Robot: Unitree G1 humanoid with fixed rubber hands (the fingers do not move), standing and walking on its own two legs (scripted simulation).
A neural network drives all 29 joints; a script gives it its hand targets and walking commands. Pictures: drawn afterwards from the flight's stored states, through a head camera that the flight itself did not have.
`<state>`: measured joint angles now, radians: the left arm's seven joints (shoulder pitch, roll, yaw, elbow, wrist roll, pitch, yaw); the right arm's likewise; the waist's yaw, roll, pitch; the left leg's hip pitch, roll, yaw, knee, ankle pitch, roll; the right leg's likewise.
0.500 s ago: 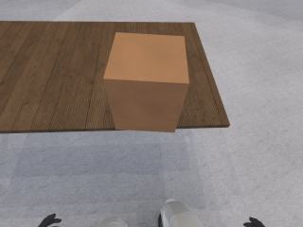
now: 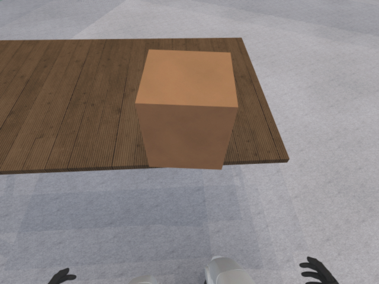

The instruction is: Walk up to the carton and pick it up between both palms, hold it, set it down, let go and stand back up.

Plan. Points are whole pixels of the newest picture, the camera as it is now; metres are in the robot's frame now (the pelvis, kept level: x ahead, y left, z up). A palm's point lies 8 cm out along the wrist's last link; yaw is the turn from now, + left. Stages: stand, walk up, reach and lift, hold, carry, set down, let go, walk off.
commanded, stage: walk up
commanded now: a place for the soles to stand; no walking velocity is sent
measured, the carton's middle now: (187, 113) +0.51 -0.01 +0.02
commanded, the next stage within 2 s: none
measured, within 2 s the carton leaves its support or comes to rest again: neither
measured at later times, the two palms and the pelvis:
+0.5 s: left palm out of the picture +0.11 +0.29 -0.10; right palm out of the picture +0.08 -0.31 -0.10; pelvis +0.01 -0.01 +0.00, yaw +0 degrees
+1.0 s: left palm out of the picture +0.11 +0.31 -0.10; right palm out of the picture +0.09 -0.29 -0.09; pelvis +0.01 +0.01 +0.00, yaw -1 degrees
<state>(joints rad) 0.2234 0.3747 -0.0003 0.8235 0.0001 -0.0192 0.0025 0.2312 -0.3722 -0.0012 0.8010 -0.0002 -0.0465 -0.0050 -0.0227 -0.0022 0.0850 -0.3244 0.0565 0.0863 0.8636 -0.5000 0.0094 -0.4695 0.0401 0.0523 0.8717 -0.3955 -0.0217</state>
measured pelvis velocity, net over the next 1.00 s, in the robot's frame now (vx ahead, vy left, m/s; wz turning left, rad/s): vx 0.01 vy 0.01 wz -0.02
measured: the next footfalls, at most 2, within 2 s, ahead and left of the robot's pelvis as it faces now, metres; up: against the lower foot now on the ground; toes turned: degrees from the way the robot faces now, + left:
left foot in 1.32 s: +0.14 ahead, +0.14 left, +0.00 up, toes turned +1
right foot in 1.60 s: +0.17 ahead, -0.11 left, +0.00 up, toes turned -2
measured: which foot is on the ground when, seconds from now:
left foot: down 0.00-1.00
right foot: down 0.00-1.00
